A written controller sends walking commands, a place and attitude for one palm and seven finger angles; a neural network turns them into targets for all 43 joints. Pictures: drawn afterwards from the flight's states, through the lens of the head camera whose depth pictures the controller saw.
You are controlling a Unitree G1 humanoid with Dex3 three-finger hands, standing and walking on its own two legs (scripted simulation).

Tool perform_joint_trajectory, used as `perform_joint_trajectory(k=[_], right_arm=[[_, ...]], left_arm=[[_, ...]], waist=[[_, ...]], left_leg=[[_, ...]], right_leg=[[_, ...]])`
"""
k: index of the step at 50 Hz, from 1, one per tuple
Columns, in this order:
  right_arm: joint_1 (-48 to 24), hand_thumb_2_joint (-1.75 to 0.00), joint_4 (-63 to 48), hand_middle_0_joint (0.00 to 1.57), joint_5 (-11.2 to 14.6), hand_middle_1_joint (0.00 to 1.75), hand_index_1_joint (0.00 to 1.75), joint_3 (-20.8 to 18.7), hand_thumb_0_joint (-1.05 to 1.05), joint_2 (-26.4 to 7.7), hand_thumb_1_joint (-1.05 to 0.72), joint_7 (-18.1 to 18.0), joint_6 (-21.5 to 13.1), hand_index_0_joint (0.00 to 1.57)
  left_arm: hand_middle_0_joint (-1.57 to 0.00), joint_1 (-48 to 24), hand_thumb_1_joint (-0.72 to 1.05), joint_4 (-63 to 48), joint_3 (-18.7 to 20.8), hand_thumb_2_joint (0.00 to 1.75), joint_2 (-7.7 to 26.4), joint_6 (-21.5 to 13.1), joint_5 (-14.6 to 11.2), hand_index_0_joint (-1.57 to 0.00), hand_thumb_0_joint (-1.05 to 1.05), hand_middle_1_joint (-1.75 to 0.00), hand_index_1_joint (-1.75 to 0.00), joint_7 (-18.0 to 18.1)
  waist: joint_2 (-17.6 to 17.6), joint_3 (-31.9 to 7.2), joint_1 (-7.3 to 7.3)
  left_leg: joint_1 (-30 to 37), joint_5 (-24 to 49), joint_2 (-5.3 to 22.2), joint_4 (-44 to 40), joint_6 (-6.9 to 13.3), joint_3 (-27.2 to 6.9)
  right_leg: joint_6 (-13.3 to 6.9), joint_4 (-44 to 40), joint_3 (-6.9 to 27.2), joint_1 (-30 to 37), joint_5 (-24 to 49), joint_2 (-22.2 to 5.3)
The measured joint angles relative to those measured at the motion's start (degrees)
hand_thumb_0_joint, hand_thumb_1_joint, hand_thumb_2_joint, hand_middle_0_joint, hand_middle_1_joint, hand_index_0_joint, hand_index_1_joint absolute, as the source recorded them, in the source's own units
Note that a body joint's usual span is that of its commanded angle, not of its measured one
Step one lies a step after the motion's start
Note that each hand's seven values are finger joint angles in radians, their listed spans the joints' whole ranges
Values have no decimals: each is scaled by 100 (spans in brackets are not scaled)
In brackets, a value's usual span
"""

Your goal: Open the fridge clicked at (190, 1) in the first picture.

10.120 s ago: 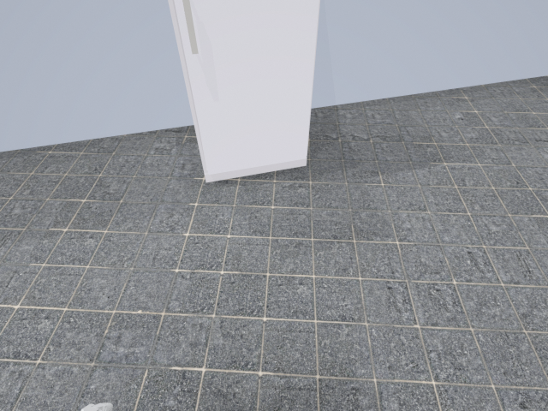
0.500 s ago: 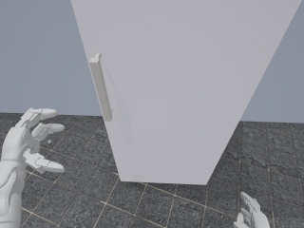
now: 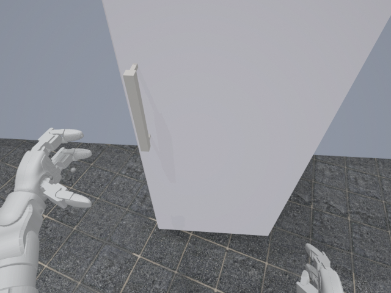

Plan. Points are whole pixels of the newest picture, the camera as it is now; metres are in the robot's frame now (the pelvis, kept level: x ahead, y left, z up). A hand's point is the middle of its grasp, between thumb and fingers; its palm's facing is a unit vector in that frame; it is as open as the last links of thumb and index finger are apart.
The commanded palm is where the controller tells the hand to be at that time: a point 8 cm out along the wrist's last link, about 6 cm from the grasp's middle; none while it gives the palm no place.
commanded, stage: move the hooked fingers beside the handle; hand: left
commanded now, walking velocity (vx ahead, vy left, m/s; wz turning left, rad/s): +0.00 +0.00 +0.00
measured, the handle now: (140, 111) +0.51 +0.20 +0.10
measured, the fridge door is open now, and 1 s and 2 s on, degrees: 0 0 0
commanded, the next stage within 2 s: none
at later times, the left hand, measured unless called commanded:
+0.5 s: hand (91, 150) +0.35 +0.26 +0.11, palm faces +0.10 -1.00 -0.01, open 14.0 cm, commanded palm +0.33 +0.31 +0.12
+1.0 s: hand (104, 135) +0.40 +0.25 +0.11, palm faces +0.09 -1.00 +0.00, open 14.0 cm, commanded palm +0.38 +0.29 +0.11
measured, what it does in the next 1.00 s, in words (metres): stands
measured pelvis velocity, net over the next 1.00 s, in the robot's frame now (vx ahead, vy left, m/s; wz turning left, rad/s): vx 0.01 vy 0.00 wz -0.03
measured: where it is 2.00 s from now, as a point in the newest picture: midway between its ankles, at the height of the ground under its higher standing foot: outside the picture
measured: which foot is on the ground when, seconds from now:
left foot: down 0.00-1.00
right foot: down 0.00-1.00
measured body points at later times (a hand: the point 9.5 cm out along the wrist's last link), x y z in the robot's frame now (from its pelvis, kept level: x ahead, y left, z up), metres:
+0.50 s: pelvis +0.01 +0.00 +0.00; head +0.02 +0.00 +0.45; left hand +0.34 +0.31 +0.12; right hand +0.14 -0.26 -0.09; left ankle +0.07 +0.13 -0.73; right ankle -0.02 -0.12 -0.73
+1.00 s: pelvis +0.01 +0.00 -0.01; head +0.03 +0.00 +0.44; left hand +0.39 +0.30 +0.12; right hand +0.12 -0.27 -0.10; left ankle +0.07 +0.13 -0.73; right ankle -0.02 -0.12 -0.73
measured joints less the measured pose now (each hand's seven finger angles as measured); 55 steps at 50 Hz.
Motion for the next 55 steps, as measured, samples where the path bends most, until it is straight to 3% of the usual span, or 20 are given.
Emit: perform_joint_trajectory(k=[12, 23, 45, 55], right_arm=[[137, -89, -4, 21, -32, 30, 30, -21, 1, 24, -90, 71, 149, 20], [306, -89, 46, 21, -31, 30, 30, -112, 1, -6, -90, 128, 324, 20], [344, -89, 44, 21, -46, 30, 30, -149, 1, -17, -90, 185, 569, 20], [463, -89, 111, 21, -61, 30, 30, -158, 1, -30, -90, 209, 690, 20]], left_arm=[[-30, -572, -50, 578, -31, 30, 56, -5, 208, -30, -2, -120, -120, 208], [-30, -697, -50, 758, 9, 30, 50, -42, 250, -30, -2, -120, -120, 272], [-30, -1647, -50, 1762, -76, 30, 133, -312, 464, -30, -2, -120, -120, 400], [-30, -2283, -50, 2574, -13, 30, 362, -518, 583, -30, -2, -120, -120, 385]], waist=[[-62, -49, -174], [-64, -130, -240], [-68, -191, -345], [-90, -206, -454]], left_leg=[[-100, -18, 14, -13, 19, 86], [-178, -108, 28, 56, 25, 134], [-507, -177, 64, 273, 10, 98], [-758, -205, 96, 408, 7, 89]], right_leg=[[17, -6, 89, -140, 13, 2], [28, 36, 142, -226, -43, 8], [8, 237, 123, -540, -112, 43], [1, 359, 126, -788, -131, 73]])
